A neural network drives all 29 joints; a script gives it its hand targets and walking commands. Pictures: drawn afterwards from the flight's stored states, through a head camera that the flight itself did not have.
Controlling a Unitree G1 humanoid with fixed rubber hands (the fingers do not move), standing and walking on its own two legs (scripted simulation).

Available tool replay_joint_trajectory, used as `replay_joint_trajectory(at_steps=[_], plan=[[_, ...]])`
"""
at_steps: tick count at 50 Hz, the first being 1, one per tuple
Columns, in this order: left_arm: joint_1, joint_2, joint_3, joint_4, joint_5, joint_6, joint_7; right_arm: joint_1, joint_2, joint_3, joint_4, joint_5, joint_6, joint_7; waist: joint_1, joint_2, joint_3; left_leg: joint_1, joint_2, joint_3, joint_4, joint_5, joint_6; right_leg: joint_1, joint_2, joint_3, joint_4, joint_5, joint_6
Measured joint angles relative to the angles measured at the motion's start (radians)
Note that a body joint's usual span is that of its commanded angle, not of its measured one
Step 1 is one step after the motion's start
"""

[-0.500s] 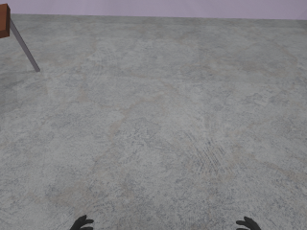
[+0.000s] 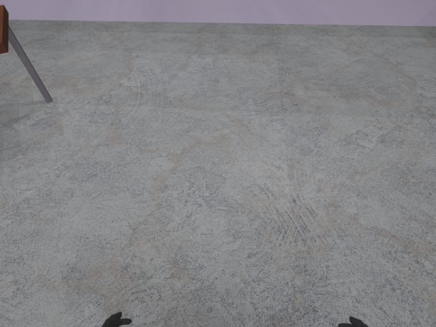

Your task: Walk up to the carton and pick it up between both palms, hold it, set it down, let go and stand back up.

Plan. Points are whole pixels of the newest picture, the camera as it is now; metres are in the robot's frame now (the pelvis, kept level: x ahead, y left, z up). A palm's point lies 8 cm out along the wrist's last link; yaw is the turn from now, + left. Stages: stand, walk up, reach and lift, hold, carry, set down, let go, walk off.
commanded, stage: stand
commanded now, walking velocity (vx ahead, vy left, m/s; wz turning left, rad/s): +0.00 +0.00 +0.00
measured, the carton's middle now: out of the picture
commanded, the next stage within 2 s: walk up in 0.28 s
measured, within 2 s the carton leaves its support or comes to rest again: neither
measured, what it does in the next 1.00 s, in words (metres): steps to the left, turning left: left foot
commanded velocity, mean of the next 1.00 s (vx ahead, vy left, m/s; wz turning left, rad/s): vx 0.00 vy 0.00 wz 0.00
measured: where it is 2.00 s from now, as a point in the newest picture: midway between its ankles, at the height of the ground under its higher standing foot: (127, 269)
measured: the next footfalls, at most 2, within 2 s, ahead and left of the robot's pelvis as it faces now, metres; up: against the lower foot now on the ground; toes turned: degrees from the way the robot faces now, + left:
left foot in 0.82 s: +0.16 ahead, +0.30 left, +0.00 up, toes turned +18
right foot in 1.12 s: +0.30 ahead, +0.09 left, +0.00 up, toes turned +14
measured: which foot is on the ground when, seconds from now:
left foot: down 0.00-0.50, up 0.52-0.80, down 0.82-1.00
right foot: down 0.00-0.84, up 0.86-1.00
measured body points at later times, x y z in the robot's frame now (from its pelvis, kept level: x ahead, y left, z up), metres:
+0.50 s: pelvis +0.00 +0.00 +0.00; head +0.01 +0.00 +0.45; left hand +0.11 +0.25 -0.12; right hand +0.10 -0.25 -0.12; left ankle +0.02 +0.13 -0.72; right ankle +0.02 -0.12 -0.72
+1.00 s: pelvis +0.10 +0.14 -0.04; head +0.08 +0.16 +0.41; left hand +0.12 +0.45 -0.16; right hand +0.24 -0.10 -0.14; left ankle +0.12 +0.29 -0.72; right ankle +0.12 +0.02 -0.67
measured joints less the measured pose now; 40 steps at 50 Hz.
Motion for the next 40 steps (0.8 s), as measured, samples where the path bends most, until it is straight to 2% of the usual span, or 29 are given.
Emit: replay_joint_trajectory(at_steps=[24, 25, 28, 31, 33, 35, 38, 40], plan=[[-0.005, 0.003, -0.007, 0.018, -0.002, -0.001, 0.003, -0.001, -0.006, 0.006, 0.014, 0.003, 0.000, -0.002, 0.002, 0.001, -0.001, 0.009, 0.001, 0.011, -0.011, -0.002, 0.002, 0.001, 0.003, 0.016, -0.006, 0.001, 0.003], [-0.002, 0.002, -0.005, 0.016, 0.011, -0.004, 0.003, 0.007, -0.010, 0.003, 0.007, -0.006, 0.005, 0.009, -0.006, 0.005, -0.008, -0.004, -0.003, -0.001, 0.010, -0.029, 0.009, 0.000, 0.000, 0.005, -0.003, -0.005, 0.000], [0.005, 0.006, 0.005, 0.013, 0.062, -0.031, 0.022, 0.044, -0.029, -0.019, -0.018, -0.050, 0.039, 0.051, -0.020, 0.016, -0.034, -0.110, -0.019, -0.022, 0.238, -0.163, 0.009, -0.001, -0.033, -0.051, 0.027, -0.046, -0.011], [0.015, 0.009, 0.017, 0.033, 0.086, -0.062, 0.050, 0.057, -0.064, -0.047, -0.026, -0.068, 0.062, 0.077, -0.005, 0.044, -0.037, -0.224, 0.001, -0.048, 0.451, -0.121, -0.008, 0.028, -0.070, -0.102, 0.032, -0.068, 0.012], [0.024, 0.022, 0.026, 0.057, 0.087, -0.070, 0.056, 0.056, -0.082, -0.062, -0.031, -0.061, 0.066, 0.093, -0.001, 0.059, -0.032, -0.277, 0.031, -0.067, 0.505, -0.092, -0.014, 0.058, -0.096, -0.132, 0.032, -0.082, 0.032], [0.031, 0.042, 0.040, 0.081, 0.083, -0.072, 0.054, 0.052, -0.089, -0.071, -0.035, -0.049, 0.065, 0.109, 0.002, 0.060, -0.028, -0.304, 0.068, -0.079, 0.484, -0.076, -0.014, 0.089, -0.125, -0.158, 0.035, -0.102, 0.048], [0.041, 0.077, 0.057, 0.101, 0.081, -0.073, 0.048, 0.047, -0.083, -0.082, -0.039, -0.029, 0.051, 0.123, 0.005, 0.048, -0.025, -0.292, 0.117, -0.080, 0.337, -0.066, -0.001, 0.143, -0.173, -0.200, 0.044, -0.141, 0.063], [0.048, 0.099, 0.064, 0.106, 0.084, -0.065, 0.045, 0.052, -0.076, -0.083, -0.044, -0.015, 0.028, 0.125, 0.008, 0.026, -0.028, -0.244, 0.128, -0.053, 0.214, -0.045, 0.014, 0.168, -0.215, -0.215, 0.082, -0.191, 0.051]])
